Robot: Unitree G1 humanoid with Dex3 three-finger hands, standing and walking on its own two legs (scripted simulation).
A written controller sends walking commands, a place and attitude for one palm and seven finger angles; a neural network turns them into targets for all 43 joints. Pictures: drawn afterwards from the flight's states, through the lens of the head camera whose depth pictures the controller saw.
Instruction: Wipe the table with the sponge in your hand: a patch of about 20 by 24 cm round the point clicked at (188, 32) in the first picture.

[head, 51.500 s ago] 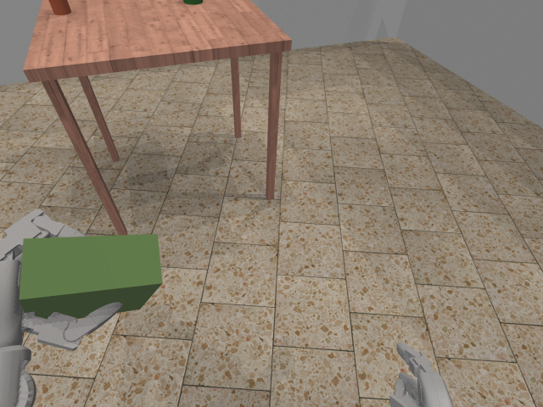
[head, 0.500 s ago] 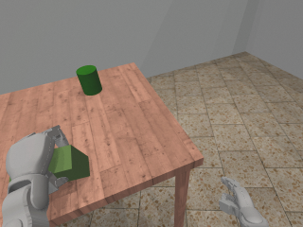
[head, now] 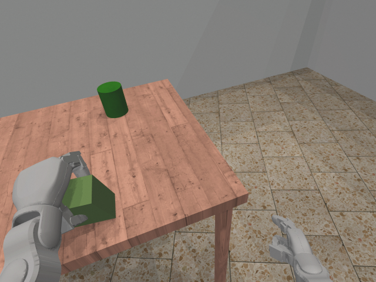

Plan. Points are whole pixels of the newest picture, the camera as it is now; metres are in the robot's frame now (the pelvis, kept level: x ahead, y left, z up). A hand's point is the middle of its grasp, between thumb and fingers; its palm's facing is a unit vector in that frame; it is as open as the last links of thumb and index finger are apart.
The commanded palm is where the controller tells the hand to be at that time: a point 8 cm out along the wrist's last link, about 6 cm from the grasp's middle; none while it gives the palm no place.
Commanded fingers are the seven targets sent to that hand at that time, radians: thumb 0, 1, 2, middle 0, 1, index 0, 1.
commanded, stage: lift the sponge slowly off the table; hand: left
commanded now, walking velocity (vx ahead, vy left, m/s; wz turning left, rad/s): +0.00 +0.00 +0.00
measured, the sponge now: (77, 207) +0.21 +0.27 +0.09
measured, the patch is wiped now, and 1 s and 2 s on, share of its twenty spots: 1.00 1.00 1.00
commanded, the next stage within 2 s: bring the sponge back beside the body in 1.50 s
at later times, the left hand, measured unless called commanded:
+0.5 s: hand (57, 189) +0.20 +0.27 +0.17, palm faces +0.22 -0.14 -0.97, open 9.5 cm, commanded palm +0.15 +0.27 +0.24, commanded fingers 0.00 0.10 1.30 -1.20 -1.60 -1.20 -1.60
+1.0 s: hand (50, 175) +0.20 +0.27 +0.20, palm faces +0.25 -0.12 -0.96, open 9.4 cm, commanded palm +0.16 +0.27 +0.28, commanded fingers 0.00 0.10 1.30 -1.20 -1.60 -1.20 -1.60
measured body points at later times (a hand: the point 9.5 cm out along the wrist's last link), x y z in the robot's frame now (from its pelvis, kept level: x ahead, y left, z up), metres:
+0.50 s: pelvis -0.02 -0.02 +0.00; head -0.06 -0.07 +0.45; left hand +0.18 +0.27 +0.22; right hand +0.25 -0.21 -0.06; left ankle -0.01 +0.09 -0.74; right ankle +0.01 -0.08 -0.74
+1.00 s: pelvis -0.03 -0.02 +0.00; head -0.07 -0.07 +0.44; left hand +0.18 +0.27 +0.25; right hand +0.24 -0.21 -0.06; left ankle -0.01 +0.09 -0.74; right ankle +0.01 -0.08 -0.74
